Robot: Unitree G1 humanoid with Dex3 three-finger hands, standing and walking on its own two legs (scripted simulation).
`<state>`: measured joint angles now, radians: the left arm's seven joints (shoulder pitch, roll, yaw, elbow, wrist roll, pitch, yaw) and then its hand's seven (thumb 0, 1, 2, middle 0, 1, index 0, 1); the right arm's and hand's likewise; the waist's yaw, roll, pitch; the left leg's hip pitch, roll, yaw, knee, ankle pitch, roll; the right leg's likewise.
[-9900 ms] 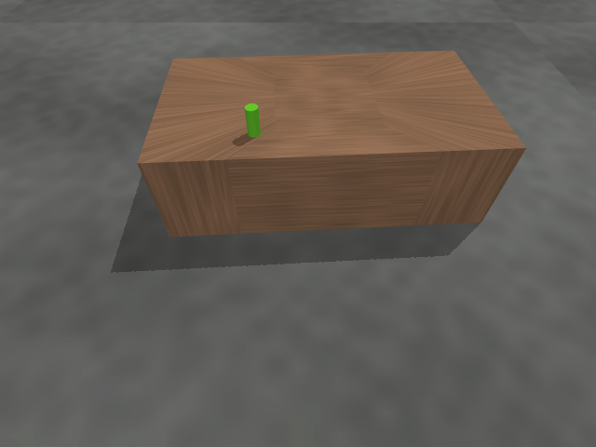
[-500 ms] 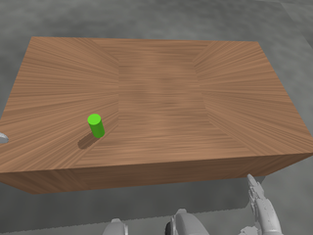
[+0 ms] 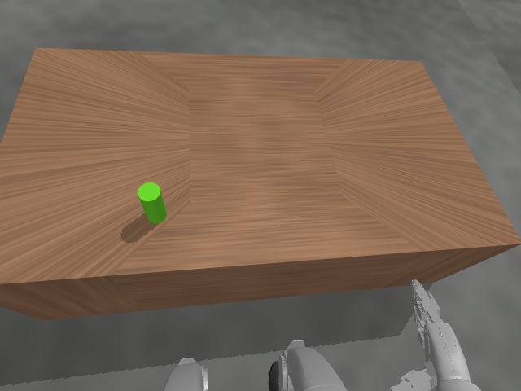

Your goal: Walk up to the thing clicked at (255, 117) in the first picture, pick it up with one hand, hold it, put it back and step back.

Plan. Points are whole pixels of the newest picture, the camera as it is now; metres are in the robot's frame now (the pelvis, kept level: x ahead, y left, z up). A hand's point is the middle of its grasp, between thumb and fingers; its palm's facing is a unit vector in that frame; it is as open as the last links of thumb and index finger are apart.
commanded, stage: approach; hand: left
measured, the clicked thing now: (153, 204) +0.52 +0.19 -0.23
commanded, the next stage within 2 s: close in in 0.48 s
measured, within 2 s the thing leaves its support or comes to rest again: neither
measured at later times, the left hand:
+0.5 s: hand (90, 214) +0.45 +0.29 -0.14, palm faces +0.15 -0.99 +0.03, open 17.4 cm
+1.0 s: hand (141, 216) +0.48 +0.21 -0.21, palm faces +0.12 -0.99 +0.01, open 17.1 cm
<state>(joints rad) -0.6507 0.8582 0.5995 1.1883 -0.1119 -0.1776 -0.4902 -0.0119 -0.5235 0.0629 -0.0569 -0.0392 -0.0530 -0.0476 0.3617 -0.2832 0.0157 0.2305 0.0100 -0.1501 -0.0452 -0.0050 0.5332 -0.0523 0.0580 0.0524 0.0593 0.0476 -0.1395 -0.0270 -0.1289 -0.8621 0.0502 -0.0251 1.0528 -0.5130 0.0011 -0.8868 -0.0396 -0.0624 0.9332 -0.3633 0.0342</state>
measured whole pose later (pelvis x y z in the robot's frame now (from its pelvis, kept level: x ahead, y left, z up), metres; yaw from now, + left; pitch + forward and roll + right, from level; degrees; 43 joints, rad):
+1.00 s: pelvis -0.06 -0.01 -0.16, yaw -2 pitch +33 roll -6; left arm -0.80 0.71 0.56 1.18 0.00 -0.57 -0.16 -0.01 -0.45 0.02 -0.06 -0.05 -0.08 -0.03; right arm 0.48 -0.34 -0.12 -0.41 -0.06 -0.12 0.07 0.00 0.53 -0.05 0.07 0.05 0.07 0.05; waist -0.42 -0.06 -0.14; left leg -1.66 0.04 -0.10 1.73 -0.65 -0.01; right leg -1.68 -0.05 -0.08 1.58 -0.48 0.02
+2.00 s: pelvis -0.06 +0.00 -0.17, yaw -3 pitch +35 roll -7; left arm -0.91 0.74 0.50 1.26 0.07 -0.59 0.02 -0.01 -0.35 0.31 -0.67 -0.51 -0.68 -0.50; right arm 0.46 -0.37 -0.12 -0.55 -0.04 -0.03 0.11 0.00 0.50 -0.05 0.07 0.05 0.07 0.05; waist -0.48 -0.07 -0.14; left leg -1.71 0.04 -0.08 1.76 -0.67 0.00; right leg -1.72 -0.05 -0.07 1.60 -0.49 0.04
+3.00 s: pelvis -0.05 +0.00 -0.13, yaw -2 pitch +32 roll -5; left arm -0.91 0.66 0.46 1.25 0.06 -0.53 0.03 -0.01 0.01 1.17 -0.95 -1.09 -0.96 -1.10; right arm 0.44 -0.33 -0.08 -0.44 -0.05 -0.01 0.09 0.00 0.54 -0.05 0.07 0.05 0.07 0.05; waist -0.42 -0.04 -0.14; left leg -1.53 0.04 -0.06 1.60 -0.63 0.01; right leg -1.55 -0.04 -0.05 1.46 -0.46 0.04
